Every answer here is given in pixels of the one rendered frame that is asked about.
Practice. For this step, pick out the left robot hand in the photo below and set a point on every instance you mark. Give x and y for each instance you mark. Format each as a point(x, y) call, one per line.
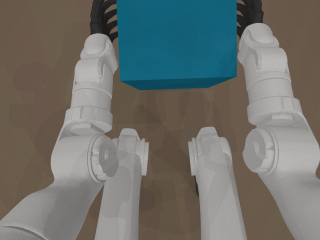
point(99, 19)

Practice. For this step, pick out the robot left shin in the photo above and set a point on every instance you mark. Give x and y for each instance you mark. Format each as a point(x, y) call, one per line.
point(125, 131)

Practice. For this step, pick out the robot right foot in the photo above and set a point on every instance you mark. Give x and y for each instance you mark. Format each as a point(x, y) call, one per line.
point(196, 186)

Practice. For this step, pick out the right robot forearm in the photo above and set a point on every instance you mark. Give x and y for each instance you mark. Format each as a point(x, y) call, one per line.
point(268, 81)

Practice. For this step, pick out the carton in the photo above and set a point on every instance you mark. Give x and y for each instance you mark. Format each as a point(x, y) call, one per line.
point(176, 44)

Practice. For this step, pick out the left robot forearm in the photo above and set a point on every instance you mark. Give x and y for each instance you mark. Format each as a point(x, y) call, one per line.
point(90, 110)

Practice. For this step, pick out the left robot upper arm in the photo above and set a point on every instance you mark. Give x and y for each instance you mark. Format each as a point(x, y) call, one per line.
point(80, 165)

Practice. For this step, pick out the right robot hand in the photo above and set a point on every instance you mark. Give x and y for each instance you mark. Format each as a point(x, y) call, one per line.
point(252, 13)

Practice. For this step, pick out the right robot upper arm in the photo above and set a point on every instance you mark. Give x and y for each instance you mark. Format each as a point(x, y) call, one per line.
point(286, 159)

